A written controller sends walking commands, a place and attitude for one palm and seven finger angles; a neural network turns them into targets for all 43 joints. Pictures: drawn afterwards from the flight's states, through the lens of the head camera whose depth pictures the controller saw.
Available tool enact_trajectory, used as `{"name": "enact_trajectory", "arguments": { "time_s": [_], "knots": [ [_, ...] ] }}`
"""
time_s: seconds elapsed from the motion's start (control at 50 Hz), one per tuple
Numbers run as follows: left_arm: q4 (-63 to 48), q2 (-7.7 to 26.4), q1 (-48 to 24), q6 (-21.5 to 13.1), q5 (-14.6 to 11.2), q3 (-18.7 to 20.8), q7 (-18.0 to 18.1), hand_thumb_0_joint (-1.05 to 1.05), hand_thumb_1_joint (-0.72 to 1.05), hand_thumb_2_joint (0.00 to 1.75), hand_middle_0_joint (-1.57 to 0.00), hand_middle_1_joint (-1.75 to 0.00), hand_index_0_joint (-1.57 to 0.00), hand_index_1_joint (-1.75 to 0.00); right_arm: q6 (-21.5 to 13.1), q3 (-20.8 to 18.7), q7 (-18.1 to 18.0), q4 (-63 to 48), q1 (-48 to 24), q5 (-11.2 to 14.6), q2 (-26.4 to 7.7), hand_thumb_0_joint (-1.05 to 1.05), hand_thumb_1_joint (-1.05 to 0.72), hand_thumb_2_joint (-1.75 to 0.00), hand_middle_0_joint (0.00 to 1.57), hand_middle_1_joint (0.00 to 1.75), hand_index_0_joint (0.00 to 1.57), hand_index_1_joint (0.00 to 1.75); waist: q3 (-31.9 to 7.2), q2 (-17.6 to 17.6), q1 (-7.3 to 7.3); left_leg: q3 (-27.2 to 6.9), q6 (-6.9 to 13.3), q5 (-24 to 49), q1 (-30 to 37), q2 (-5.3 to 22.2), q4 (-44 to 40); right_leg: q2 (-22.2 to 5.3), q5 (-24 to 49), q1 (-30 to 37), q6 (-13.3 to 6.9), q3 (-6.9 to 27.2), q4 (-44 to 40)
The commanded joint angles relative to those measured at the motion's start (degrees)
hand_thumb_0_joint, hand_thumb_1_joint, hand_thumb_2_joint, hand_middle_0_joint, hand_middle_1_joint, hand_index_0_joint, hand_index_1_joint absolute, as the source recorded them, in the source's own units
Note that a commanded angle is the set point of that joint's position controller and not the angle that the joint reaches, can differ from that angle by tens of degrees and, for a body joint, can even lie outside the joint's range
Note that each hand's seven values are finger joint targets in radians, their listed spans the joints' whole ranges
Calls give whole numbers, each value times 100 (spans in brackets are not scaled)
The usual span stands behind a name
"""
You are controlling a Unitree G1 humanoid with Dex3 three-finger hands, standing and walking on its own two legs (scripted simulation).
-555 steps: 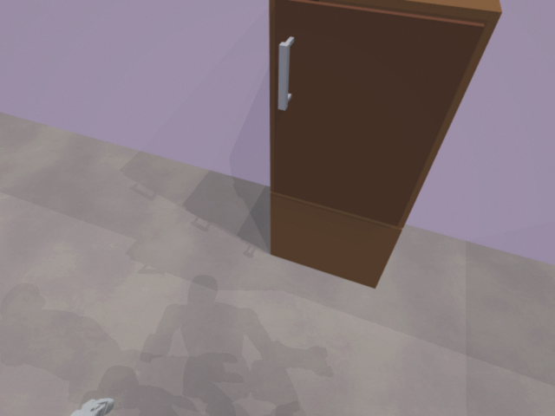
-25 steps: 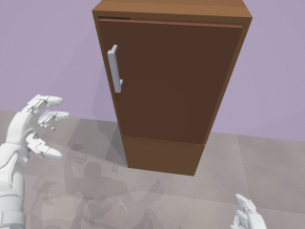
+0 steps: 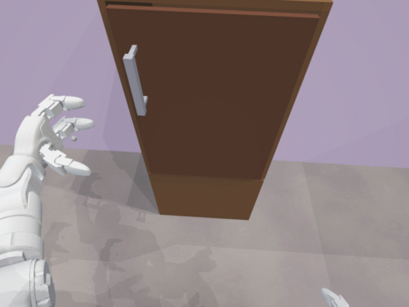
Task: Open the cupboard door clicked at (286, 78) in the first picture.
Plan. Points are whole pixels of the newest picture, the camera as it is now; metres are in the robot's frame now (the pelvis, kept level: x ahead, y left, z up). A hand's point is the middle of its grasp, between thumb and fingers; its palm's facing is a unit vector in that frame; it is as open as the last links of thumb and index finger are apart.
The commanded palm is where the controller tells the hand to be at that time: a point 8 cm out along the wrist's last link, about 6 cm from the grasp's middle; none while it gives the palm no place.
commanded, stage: move the hooked fingers beside the handle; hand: left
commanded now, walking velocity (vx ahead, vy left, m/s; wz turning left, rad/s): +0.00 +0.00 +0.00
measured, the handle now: (138, 82) +0.58 +0.17 +0.11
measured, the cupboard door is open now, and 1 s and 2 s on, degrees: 0 0 0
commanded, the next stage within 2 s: slide the fingers in behind the handle in 1.74 s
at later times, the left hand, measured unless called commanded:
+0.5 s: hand (95, 111) +0.47 +0.24 +0.12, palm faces -0.06 -1.00 +0.00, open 14.0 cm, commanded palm +0.45 +0.29 +0.12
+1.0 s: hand (107, 91) +0.53 +0.23 +0.12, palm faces -0.07 -1.00 +0.02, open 14.0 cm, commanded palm +0.51 +0.29 +0.11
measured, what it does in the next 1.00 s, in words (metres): stands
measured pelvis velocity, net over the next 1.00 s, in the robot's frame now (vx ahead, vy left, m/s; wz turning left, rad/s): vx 0.01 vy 0.01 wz -0.02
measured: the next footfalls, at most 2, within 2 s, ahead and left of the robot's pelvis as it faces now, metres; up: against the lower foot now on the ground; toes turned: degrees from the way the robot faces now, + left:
none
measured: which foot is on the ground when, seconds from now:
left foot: down 0.00-1.00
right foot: down 0.00-1.00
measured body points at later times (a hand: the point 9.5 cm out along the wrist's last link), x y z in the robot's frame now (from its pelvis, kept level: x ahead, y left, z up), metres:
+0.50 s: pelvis +0.01 +0.01 -0.01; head +0.08 +0.02 +0.44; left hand +0.46 +0.29 +0.12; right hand +0.06 -0.27 -0.11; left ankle +0.01 +0.11 -0.72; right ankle +0.01 -0.12 -0.72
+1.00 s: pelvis +0.01 +0.01 -0.01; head +0.12 +0.02 +0.42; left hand +0.53 +0.28 +0.13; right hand -0.01 -0.27 -0.12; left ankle +0.01 +0.11 -0.72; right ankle +0.01 -0.12 -0.72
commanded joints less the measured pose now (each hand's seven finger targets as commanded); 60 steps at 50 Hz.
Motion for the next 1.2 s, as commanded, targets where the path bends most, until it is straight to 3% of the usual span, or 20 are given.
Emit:
{"name": "enact_trajectory", "arguments": {
  "time_s": [0.0,0.08,0.14,0.2,0.24,0.36,0.46,0.48,0.58,0.66,0.76,0.8,0.9,0.92,0.98,1.04,1.06,1.08,1.1,1.18],
  "knots": [
    [-1031,1682,-2701,-463,-161,256,-101,0,-50,30,-30,-120,-30,-120,-190,-382,-89,-643,57,19,-876,0,-90,-90,20,30,20,30,-1885,410,-62,-376,76,1528,999,-174,-449,244,1524,459,-177,173,-316],
    [-381,1785,-2688,-354,-104,311,-134,0,-50,30,-30,-120,-30,-120,-57,-379,-60,-592,171,15,-925,0,-90,-90,20,30,20,30,-1666,227,-56,-379,70,1541,703,-176,-408,241,1544,366,-191,131,-252],
    [-171,1657,-3115,-370,-4,83,-86,0,-50,30,-30,-120,-30,-120,18,-392,-33,-570,243,8,-924,0,-90,-90,20,30,20,30,-1653,245,-182,-387,75,1395,671,-164,-379,234,1377,130,-161,131,-251],
    [-252,1968,-3520,-574,49,291,11,0,-50,30,-30,-120,-30,-120,96,-405,-13,-563,342,-25,-944,0,-90,-90,20,30,20,30,-1996,333,-176,-412,62,1663,771,-147,-289,247,1576,205,-169,148,-148],
    [-375,1798,-3598,-702,84,169,46,0,-50,30,-30,-120,-30,-120,115,-418,22,-570,404,-41,-917,0,-90,-90,20,30,20,30,-2331,602,-178,-439,31,1921,1093,-130,-226,255,1660,120,-172,146,-107],
    [528,2041,-3897,-686,212,308,117,0,-50,30,-30,-120,-30,-120,295,-414,38,-415,589,-63,-966,0,-90,-90,20,30,20,30,-2059,274,-292,-435,71,1763,651,-112,-175,263,1635,21,-144,135,-73],
    [595,2178,-4176,-774,367,277,138,0,-50,30,-30,-120,-30,-120,435,-428,70,-426,717,-86,-966,0,-90,-90,20,30,20,30,-2341,534,-327,-405,69,1935,667,-111,-66,272,1770,-22,-130,174,14],
    [627,2061,-4238,-812,313,201,128,0,-50,30,-30,-120,-30,-120,459,-421,71,-441,733,-86,-959,0,-90,-90,20,30,20,30,-2318,428,-372,-402,76,2042,680,-102,-32,299,1823,-38,-138,151,29],
    [942,2292,-4616,-870,292,337,85,0,-50,30,-30,-120,-30,-120,592,-430,64,-347,880,-99,-1010,0,-90,-90,20,30,20,30,-2318,270,-482,-378,117,1894,436,-106,36,318,1866,14,-119,200,37],
    [1304,2501,-4908,-789,542,276,128,0,-50,30,-30,-120,-30,-120,689,-409,54,-279,998,-99,-1025,0,-90,-90,20,30,20,30,-2124,505,-593,-389,126,1621,200,-112,55,291,1649,-239,-98,224,21],
    [1225,2707,-5240,-922,590,394,179,0,-50,30,-30,-120,-30,-120,757,-422,79,-247,1169,-146,-1041,0,-90,-90,20,30,20,30,-2604,755,-640,-433,101,1907,473,-79,177,325,1742,-309,-101,221,88],
    [1206,2558,-5426,-964,555,295,153,0,-50,30,-30,-120,-30,-120,784,-433,94,-212,1223,-156,-1036,0,-90,-90,20,30,20,30,-2755,845,-701,-468,89,2097,646,-54,241,358,1779,-442,-103,195,119],
    [1749,2809,-5432,-784,681,407,197,0,-50,30,-30,-120,-30,-120,877,-412,96,-199,1369,-171,-1082,0,-90,-90,20,30,20,30,-2569,628,-761,-462,124,1967,275,-58,260,358,1773,-440,-78,193,114],
    [1898,2722,-5502,-724,723,295,220,0,-50,30,-30,-120,-30,-120,899,-395,104,-182,1384,-169,-1083,0,-90,-90,20,30,20,30,-2371,606,-843,-450,136,1840,177,-56,256,359,1679,-573,-68,189,83],
    [1988,3158,-5164,-719,801,639,287,0,-50,30,-30,-120,-30,-120,952,-391,115,-295,1481,-206,-1126,0,-90,-90,20,30,20,30,-2485,486,-689,-423,145,1871,-28,-72,291,367,1753,-373,-92,199,166],
    [1404,3102,-5093,-915,816,613,248,0,-50,30,-30,-120,-30,-120,1006,-426,166,-390,1488,-229,-1070,0,-90,-90,20,30,20,30,-3090,938,-580,-414,85,2506,464,-38,387,378,2140,-319,-99,202,263],
    [1348,2928,-5092,-947,781,518,221,0,-50,30,-30,-120,-30,-120,1023,-430,191,-398,1478,-233,-1058,0,-90,-90,20,30,20,30,-3053,1014,-608,-412,67,2539,555,-21,398,397,2087,-438,-101,172,262],
    [1388,2852,-5088,-976,700,514,187,0,-50,30,-30,-120,-30,-120,1048,-442,192,-378,1503,-236,-1065,0,-90,-90,20,30,20,30,-2971,757,-678,-427,92,2600,552,0,420,430,2125,-450,-105,151,262],
    [1271,3102,-5151,-992,676,685,157,0,-50,30,-30,-120,-30,-120,1085,-463,187,-372,1498,-228,-1101,0,-90,-90,20,30,20,30,-2998,781,-643,-428,92,2559,554,14,421,428,2125,-422,-83,176,241],
    [1318,2965,-5313,-887,591,602,61,0,-50,30,-30,-120,-30,-120,1134,-451,160,-372,1469,-200,-1090,0,-90,-90,20,30,20,30,-2730,773,-718,-415,133,2318,406,-22,371,429,2029,-446,-100,161,198]
  ]
}}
